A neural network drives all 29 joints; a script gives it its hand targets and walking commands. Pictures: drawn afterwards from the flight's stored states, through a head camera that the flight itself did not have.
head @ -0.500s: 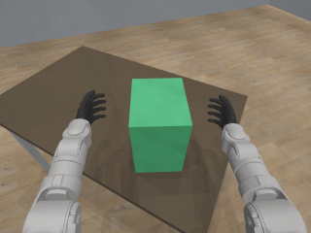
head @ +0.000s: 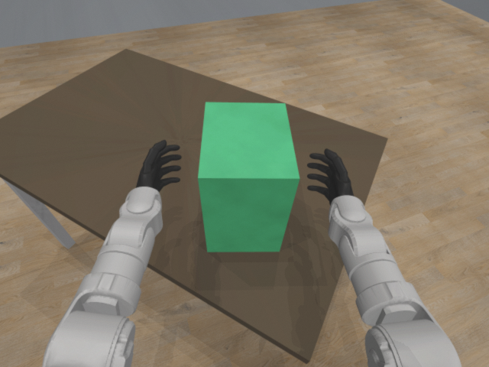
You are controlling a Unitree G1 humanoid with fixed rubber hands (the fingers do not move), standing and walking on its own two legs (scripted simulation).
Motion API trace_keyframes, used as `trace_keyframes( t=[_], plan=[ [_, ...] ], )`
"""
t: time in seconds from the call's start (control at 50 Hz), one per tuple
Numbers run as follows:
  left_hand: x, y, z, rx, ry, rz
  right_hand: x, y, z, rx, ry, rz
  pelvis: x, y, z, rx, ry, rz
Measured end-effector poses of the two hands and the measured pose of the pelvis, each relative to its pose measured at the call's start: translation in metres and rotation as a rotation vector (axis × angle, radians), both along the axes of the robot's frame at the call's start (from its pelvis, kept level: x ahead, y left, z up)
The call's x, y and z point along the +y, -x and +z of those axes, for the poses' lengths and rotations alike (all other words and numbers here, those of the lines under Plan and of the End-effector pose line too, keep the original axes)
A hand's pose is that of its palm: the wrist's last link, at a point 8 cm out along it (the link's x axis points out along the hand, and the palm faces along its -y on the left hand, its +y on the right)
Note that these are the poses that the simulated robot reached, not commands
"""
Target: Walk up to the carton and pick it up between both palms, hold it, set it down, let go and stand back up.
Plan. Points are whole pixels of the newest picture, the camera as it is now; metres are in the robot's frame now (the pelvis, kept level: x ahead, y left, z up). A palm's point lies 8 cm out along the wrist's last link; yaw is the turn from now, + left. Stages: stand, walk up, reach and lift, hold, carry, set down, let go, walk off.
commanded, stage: set down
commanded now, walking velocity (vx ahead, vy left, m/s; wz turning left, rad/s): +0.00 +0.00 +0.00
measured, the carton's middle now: (244, 181) +0.48 +0.03 -0.02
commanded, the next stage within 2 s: let go in 0.26 s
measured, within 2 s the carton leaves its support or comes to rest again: neither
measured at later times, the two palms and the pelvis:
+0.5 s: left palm (143, 197) +0.37 +0.20 +0.06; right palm (359, 205) +0.37 -0.17 +0.06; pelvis +0.02 +0.01 +0.01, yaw -1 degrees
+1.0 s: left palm (149, 252) +0.29 +0.19 +0.01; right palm (345, 260) +0.30 -0.15 +0.01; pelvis +0.02 +0.00 +0.01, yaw +0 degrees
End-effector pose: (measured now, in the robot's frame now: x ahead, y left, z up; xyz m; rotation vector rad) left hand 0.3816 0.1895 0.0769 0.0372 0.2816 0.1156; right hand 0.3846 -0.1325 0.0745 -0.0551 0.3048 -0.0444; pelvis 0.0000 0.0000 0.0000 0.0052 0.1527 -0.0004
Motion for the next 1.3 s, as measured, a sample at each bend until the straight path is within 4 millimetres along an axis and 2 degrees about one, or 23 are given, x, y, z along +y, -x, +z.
trace_keyframes(
  t=[0.08, 0.18, 0.24, 0.32, 0.44, 0.6, 0.7, 0.8, 0.86, 0.94, 1.08, 1.16, 1.3],
  plan=[
    [0.009, -0.011, 0.018, -0.010, -0.003, 0.020, 0.003, -0.013, 0.007, 0.008, 0.004, -0.009, 0.003, -0.003, -0.001, 0.002, 0.002, 0.009],
    [0.019, -0.020, 0.032, -0.007, -0.005, 0.018, -0.008, -0.024, 0.019, 0.005, 0.012, -0.044, 0.008, -0.009, 0.001, -0.012, 0.009, 0.019],
    [0.022, -0.021, 0.033, 0.005, -0.003, 0.004, -0.018, -0.027, 0.023, 0.001, 0.020, -0.069, 0.011, -0.013, 0.003, -0.027, 0.011, 0.019],
    [0.023, -0.019, 0.025, 0.028, 0.009, -0.016, -0.031, -0.024, 0.024, -0.003, 0.024, -0.088, 0.012, -0.017, 0.006, -0.053, 0.010, 0.013],
    [0.018, -0.002, -0.002, 0.050, 0.025, -0.039, -0.037, -0.003, 0.006, 0.000, 0.014, -0.080, 0.011, -0.023, 0.009, -0.081, 0.007, -0.004],
    [0.006, 0.034, -0.036, 0.056, 0.038, -0.023, -0.028, 0.038, -0.034, 0.040, -0.017, -0.040, 0.005, -0.021, 0.009, -0.087, 0.006, -0.011],
    [-0.001, 0.048, -0.039, 0.008, 0.039, 0.001, -0.021, 0.051, -0.038, 0.000, -0.030, -0.022, 0.001, -0.016, 0.008, -0.066, 0.004, -0.005],
    [-0.007, 0.053, -0.035, -0.035, 0.031, -0.003, -0.013, 0.052, -0.029, -0.051, -0.019, -0.004, -0.001, -0.014, 0.007, -0.066, 0.002, 0.004],
    [-0.009, 0.058, -0.040, -0.008, 0.034, -0.014, -0.011, 0.055, -0.032, -0.033, -0.002, -0.013, -0.002, -0.015, 0.007, -0.084, 0.001, 0.006],
    [-0.008, 0.072, -0.057, 0.063, 0.051, -0.013, -0.011, 0.070, -0.049, 0.043, 0.009, -0.040, -0.001, -0.019, 0.006, -0.122, -0.001, 0.001],
    [0.001, 0.110, -0.082, 0.119, 0.061, 0.019, -0.020, 0.114, -0.081, 0.136, 0.010, -0.088, 0.002, -0.023, 0.006, -0.158, 0.000, -0.007],
    [0.006, 0.122, -0.081, 0.079, 0.046, 0.029, -0.026, 0.126, -0.079, 0.099, -0.001, -0.082, 0.004, -0.021, 0.006, -0.151, 0.000, -0.010],
    [0.002, 0.119, -0.074, 0.001, 0.022, -0.024, -0.029, 0.117, -0.061, -0.016, -0.001, -0.045, 0.007, -0.018, 0.003, -0.119, 0.002, -0.003]
  ],
)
